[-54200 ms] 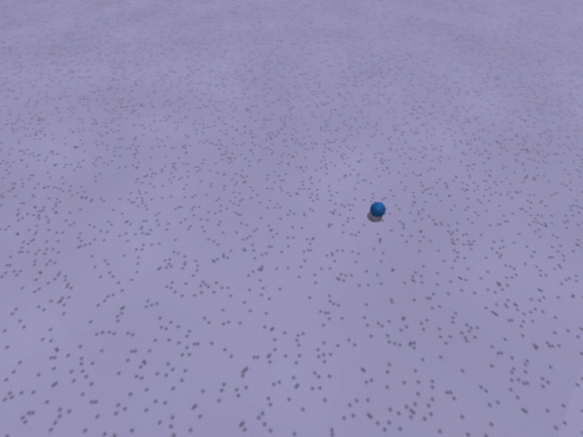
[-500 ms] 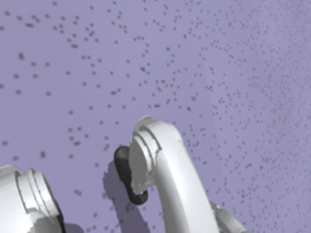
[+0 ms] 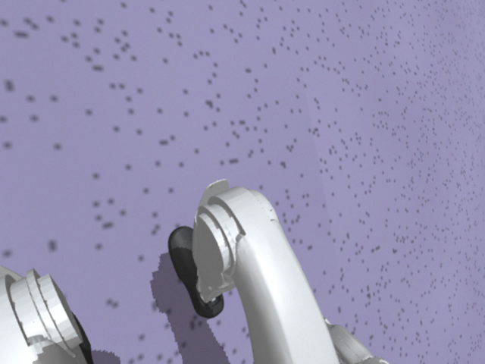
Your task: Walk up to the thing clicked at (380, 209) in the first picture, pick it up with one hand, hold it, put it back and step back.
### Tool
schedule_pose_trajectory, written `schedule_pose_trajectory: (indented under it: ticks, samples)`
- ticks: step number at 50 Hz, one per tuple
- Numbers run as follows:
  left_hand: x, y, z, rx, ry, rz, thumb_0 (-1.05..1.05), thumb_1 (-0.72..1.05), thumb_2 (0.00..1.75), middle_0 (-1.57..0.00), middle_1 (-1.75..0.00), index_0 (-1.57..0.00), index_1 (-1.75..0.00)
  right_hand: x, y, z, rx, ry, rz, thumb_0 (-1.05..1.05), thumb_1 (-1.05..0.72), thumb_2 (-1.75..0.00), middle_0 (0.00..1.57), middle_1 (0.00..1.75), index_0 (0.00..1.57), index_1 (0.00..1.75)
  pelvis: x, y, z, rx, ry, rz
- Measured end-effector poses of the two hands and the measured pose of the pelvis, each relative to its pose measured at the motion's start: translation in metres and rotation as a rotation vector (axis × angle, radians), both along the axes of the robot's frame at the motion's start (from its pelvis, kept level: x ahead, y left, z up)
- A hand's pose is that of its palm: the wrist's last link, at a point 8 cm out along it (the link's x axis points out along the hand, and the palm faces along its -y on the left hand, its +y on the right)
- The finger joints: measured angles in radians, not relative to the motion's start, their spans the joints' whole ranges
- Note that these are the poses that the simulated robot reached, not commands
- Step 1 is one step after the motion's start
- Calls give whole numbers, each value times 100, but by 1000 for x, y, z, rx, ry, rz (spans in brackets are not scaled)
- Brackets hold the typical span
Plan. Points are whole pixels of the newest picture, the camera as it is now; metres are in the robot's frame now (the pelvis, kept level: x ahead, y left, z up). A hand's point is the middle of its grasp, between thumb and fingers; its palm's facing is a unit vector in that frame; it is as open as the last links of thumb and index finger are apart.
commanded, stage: open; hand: left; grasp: from above
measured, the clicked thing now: out of the picture +0.50 +0.35 -0.27
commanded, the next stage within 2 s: withdraw in 1.04 s
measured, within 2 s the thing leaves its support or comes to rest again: neither
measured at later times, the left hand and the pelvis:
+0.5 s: hand out of the picture +0.49 +0.34 -0.24, palm faces -0.44 -0.14 -0.89, open 11.7 cm; pelvis +0.00 +0.00 +0.00, yaw -1 degrees
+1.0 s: hand out of the picture +0.48 +0.35 -0.24, palm faces -0.44 -0.14 -0.89, open 13.6 cm; pelvis +0.00 +0.00 +0.00, yaw -1 degrees
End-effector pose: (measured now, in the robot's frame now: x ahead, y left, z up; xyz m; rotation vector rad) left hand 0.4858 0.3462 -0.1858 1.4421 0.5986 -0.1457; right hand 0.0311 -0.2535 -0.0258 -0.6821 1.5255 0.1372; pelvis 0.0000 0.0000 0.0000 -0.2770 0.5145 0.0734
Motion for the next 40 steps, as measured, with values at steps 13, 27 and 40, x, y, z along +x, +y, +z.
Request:
schedule_pose_trajectory:
  ticks: [13, 27, 40]
  samples:
    - [0, 0, 0, 4, 0, -3, 0, 9, 56, -58, -78, -62, -71, -7, 5, -6, 25, 15, -2, -1, -91, -89, 21, 30, 20, 30, -2, -1, -1, 2, -7, -6]
    - [6, 0, 2, 5, -5, -3, 0, -20, 78, -31, -90, -32, -87, -8, 6, -7, 26, 25, -4, -1, -90, -89, 21, 30, 20, 30, -2, 0, -1, -3, -2, -10]
    - [3, 1, 0, 1, 0, -9, 0, -41, 94, -14, -102, -15, -100, -2, 3, -6, 16, 23, 6, -1, -90, -89, 21, 30, 20, 30, -1, -1, 0, -5, -1, -10]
